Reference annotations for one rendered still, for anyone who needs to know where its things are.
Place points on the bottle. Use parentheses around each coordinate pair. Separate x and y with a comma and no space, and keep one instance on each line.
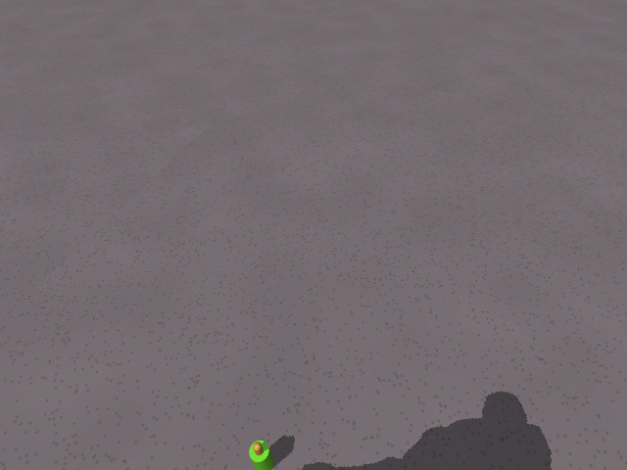
(261,456)

